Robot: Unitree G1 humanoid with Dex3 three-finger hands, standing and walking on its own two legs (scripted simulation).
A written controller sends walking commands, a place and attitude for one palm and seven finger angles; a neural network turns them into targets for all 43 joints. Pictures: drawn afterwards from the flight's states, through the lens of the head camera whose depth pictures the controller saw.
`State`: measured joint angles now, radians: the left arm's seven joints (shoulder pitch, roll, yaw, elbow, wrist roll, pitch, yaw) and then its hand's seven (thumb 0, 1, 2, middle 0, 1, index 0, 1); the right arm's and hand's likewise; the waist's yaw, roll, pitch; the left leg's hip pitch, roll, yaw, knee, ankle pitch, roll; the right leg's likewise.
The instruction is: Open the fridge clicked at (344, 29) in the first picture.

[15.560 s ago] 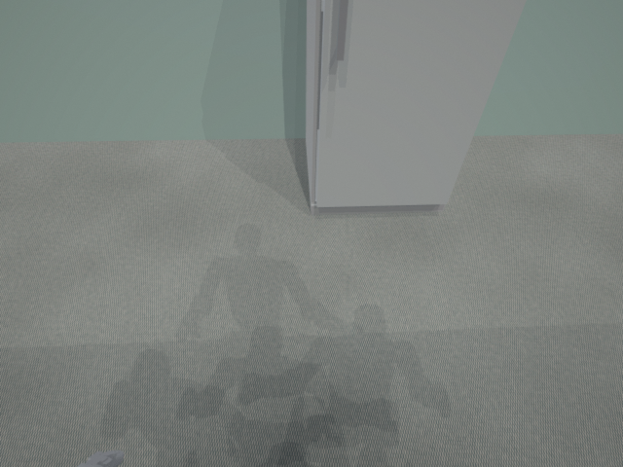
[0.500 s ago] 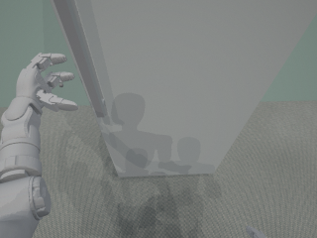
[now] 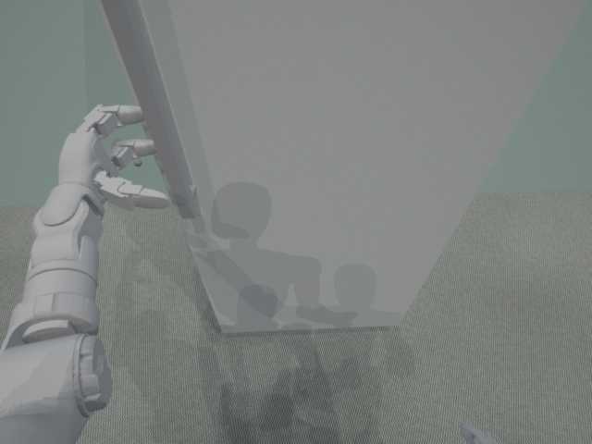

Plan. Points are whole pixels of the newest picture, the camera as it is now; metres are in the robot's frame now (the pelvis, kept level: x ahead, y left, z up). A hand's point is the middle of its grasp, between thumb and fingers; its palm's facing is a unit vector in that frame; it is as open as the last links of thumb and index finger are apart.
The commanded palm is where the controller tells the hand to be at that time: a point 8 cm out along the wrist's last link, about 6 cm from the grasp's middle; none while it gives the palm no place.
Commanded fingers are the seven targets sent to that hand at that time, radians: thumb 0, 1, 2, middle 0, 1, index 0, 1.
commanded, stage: feel for the door with the fingertips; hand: left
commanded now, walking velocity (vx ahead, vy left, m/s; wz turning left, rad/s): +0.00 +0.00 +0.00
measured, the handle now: (150, 78) +0.50 +0.20 +0.24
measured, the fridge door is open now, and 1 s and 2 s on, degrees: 0 0 0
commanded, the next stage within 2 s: slide the fingers in behind the handle in 0.50 s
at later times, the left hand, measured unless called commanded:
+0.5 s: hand (141, 151) +0.45 +0.22 +0.16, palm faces +0.06 -1.00 +0.01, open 13.9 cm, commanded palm +0.43 +0.28 +0.15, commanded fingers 0.00 -0.50 0.30 -0.30 -1.20 -0.30 -1.20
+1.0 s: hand (145, 157) +0.45 +0.22 +0.15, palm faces +0.05 -1.00 +0.03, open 13.9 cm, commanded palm +0.41 +0.27 +0.15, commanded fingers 0.00 -0.50 0.30 -0.30 -1.20 -0.30 -1.20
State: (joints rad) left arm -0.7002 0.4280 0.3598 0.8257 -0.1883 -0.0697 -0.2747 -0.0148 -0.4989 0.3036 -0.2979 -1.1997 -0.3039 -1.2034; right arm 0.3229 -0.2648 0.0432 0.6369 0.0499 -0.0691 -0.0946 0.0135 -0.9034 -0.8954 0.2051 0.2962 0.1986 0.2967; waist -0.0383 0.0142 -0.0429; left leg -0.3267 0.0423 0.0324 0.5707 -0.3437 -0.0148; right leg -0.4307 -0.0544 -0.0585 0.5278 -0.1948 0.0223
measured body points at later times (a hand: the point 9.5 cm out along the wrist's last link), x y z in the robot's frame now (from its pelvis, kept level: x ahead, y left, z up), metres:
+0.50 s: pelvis -0.01 +0.00 +0.00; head +0.04 +0.00 +0.44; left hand +0.44 +0.28 +0.16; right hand +0.05 -0.27 -0.12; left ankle -0.04 +0.13 -0.73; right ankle +0.04 -0.14 -0.73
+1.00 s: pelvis +0.00 +0.00 +0.00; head +0.04 +0.00 +0.44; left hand +0.44 +0.27 +0.15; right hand +0.06 -0.26 -0.12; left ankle -0.04 +0.13 -0.73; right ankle +0.04 -0.14 -0.73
